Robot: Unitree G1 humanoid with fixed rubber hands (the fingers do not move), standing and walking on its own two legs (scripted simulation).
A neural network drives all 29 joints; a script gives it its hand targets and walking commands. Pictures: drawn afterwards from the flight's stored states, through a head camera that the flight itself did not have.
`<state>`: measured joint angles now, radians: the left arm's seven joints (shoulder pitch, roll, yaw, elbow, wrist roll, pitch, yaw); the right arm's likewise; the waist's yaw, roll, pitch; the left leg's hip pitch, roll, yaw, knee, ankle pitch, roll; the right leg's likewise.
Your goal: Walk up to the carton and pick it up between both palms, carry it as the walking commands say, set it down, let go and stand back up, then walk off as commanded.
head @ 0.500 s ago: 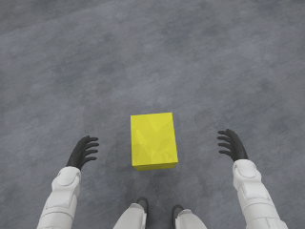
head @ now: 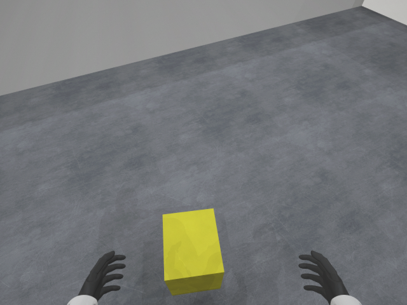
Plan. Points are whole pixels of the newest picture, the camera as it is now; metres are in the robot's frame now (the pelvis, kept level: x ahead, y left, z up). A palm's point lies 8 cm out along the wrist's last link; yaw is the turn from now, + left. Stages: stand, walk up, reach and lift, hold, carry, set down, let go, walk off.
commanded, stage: let go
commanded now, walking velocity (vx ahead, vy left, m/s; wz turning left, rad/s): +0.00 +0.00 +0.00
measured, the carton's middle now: (192, 252) +0.41 +0.07 -0.63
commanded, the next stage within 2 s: stand in 0.26 s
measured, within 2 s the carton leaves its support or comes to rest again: neither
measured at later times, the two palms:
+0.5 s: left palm out of the picture +0.13 +0.30 -0.09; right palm out of the picture +0.13 -0.27 -0.08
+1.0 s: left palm out of the picture +0.13 +0.31 -0.10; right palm out of the picture +0.11 -0.27 -0.09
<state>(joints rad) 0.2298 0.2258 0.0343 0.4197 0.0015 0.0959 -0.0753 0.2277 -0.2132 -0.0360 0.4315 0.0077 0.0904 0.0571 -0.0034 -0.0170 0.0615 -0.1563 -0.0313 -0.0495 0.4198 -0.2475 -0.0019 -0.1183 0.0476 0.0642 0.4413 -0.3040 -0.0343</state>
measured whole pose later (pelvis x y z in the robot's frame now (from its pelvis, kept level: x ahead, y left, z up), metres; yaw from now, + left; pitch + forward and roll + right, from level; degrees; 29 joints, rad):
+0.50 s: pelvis +0.00 +0.02 +0.00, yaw -1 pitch +0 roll +0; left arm 0.22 0.33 0.05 0.65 0.04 0.04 0.02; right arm 0.18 -0.31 -0.05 0.72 -0.05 0.02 -0.02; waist 0.01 -0.03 0.00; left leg -0.21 -0.03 -0.03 0.50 -0.29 0.02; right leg -0.16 0.04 0.07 0.48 -0.32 -0.01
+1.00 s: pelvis +0.00 +0.03 +0.00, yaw -1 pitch -1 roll +0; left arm 0.18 0.36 0.02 0.83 0.03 0.00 0.03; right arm 0.15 -0.34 -0.02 0.89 -0.03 0.00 -0.02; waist -0.01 -0.03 0.00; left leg -0.15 -0.04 -0.01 0.43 -0.26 0.03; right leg -0.10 0.03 0.08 0.42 -0.30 0.00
